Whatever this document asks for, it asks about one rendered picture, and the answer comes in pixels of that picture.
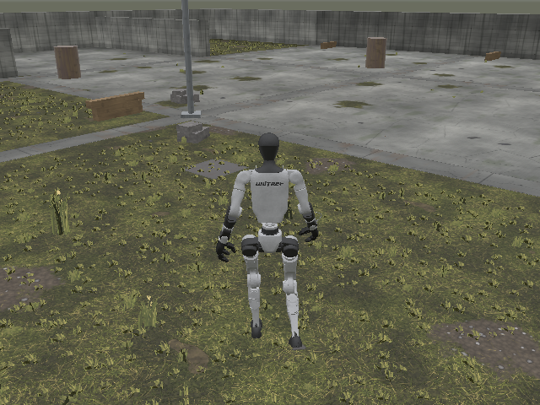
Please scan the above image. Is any robot left forearm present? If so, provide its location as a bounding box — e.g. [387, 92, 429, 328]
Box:
[219, 204, 237, 244]

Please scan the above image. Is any robot right forearm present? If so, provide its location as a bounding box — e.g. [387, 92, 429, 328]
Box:
[302, 202, 317, 230]

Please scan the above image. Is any robot right hand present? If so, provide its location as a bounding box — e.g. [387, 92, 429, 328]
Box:
[299, 227, 319, 242]

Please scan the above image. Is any robot left hand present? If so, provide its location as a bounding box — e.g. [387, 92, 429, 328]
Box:
[216, 240, 235, 262]

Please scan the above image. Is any left robot upper arm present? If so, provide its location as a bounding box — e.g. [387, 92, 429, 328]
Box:
[228, 170, 252, 218]

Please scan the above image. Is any right robot upper arm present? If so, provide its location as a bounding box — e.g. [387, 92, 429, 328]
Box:
[287, 169, 311, 215]

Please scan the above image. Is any robot right foot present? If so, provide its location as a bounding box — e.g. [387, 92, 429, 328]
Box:
[289, 333, 302, 348]

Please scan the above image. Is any robot left thigh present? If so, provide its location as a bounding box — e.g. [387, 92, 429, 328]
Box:
[241, 235, 261, 289]

